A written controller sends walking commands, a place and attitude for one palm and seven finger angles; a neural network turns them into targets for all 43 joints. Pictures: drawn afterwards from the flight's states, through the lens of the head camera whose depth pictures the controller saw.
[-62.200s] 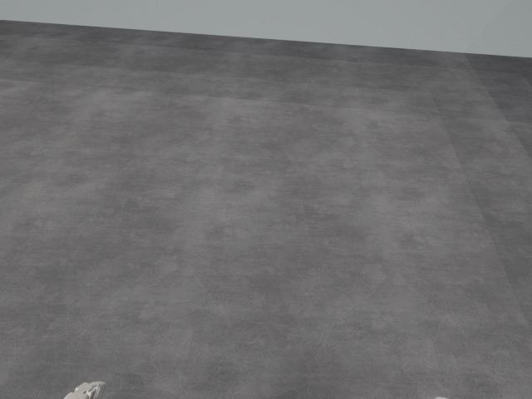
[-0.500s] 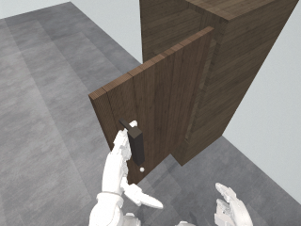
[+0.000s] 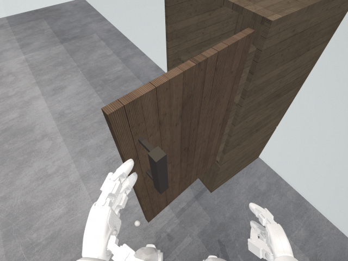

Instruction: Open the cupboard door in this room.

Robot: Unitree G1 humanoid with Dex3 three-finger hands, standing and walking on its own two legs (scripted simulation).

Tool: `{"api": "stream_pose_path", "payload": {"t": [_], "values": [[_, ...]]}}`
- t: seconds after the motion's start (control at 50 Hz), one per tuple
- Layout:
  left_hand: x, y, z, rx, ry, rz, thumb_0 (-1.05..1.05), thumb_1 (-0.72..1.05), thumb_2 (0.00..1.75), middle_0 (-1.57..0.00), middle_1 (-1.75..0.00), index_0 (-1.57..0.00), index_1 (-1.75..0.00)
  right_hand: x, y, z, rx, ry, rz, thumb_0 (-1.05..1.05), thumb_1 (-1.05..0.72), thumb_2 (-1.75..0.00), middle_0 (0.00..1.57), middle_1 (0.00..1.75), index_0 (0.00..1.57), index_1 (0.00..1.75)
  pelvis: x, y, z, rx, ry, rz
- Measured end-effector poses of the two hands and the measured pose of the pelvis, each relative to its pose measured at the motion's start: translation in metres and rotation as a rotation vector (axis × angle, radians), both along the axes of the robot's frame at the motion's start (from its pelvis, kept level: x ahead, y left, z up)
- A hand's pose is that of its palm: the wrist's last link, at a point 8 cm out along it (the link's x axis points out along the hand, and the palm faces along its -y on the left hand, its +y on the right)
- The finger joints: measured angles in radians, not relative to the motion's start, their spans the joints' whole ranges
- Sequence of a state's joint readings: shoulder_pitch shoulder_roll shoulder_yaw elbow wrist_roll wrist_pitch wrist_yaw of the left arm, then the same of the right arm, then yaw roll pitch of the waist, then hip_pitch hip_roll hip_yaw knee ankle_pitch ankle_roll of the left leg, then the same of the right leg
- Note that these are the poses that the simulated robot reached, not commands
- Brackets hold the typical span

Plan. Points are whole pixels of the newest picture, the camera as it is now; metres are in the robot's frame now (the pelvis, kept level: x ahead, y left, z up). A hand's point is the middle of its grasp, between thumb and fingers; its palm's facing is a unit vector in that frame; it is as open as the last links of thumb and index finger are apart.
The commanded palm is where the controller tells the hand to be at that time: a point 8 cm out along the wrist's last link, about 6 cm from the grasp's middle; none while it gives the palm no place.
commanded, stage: slide the hand sideways off the handle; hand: left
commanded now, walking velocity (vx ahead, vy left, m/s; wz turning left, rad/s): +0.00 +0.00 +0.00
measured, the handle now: (153, 166) +0.30 +0.07 +0.07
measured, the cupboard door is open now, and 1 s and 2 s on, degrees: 97 97 97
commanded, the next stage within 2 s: draw the hand back to the body in 0.32 s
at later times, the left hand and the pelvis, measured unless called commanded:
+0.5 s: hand (120, 242) +0.16 +0.10 +0.08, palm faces -0.03 -1.00 +0.01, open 16.3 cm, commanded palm +0.13 +0.16 +0.09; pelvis -0.01 -0.01 -0.01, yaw +0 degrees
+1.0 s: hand (67, 221) +0.17 +0.17 +0.14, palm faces +0.06 -0.98 -0.18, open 15.9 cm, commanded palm +0.13 +0.23 +0.17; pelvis +0.01 +0.00 +0.03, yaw +0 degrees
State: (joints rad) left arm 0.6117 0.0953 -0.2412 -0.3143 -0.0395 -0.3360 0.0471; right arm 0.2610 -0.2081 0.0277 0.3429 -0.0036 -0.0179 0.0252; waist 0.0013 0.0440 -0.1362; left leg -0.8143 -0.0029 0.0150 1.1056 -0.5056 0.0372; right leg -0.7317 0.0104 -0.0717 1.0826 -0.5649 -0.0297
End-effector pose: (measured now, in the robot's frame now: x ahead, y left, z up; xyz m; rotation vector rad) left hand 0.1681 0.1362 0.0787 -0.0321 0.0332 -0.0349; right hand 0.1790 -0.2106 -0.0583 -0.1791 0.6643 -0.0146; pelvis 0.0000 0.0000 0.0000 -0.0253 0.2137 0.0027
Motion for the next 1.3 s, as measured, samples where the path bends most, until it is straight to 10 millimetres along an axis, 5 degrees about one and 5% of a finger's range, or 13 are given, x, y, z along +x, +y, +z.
{"api": "stream_pose_path", "payload": {"t": [0.48, 0.9, 1.3], "values": [[-0.032, 0.021, 0.003, 0.019, -0.007, 0.009, -0.02, -0.50, 0.30, -0.15, -0.30, -0.15, -0.30, -0.007, -0.015, -0.006, -0.014, -0.032, -0.056, 0.02, -0.91, -0.90, 0.20, 0.30, 0.20, 0.30, -0.011, -0.009, -0.009, -0.007, 0.001, 0.009], [-0.024, 0.075, 0.058, 0.086, -0.036, 0.027, -0.02, -0.49, 0.30, -0.15, -0.30, -0.15, -0.30, -0.006, -0.013, 0.032, -0.026, -0.078, -0.094, 0.02, -0.91, -0.90, 0.20, 0.30, 0.20, 0.30, 0.002, 0.000, 0.023, -0.018, -0.081, 0.012], [-0.010, 0.139, 0.116, 0.395, 0.012, 0.333, -0.01, 0.05, 0.53, -0.17, -0.30, -0.18, -0.30, 0.014, 0.025, 0.059, -0.043, -0.044, -0.039, 0.02, -0.91, -0.90, 0.20, 0.30, 0.21, 0.30, 0.021, 0.020, 0.064, -0.004, -0.201, -0.003]]}}
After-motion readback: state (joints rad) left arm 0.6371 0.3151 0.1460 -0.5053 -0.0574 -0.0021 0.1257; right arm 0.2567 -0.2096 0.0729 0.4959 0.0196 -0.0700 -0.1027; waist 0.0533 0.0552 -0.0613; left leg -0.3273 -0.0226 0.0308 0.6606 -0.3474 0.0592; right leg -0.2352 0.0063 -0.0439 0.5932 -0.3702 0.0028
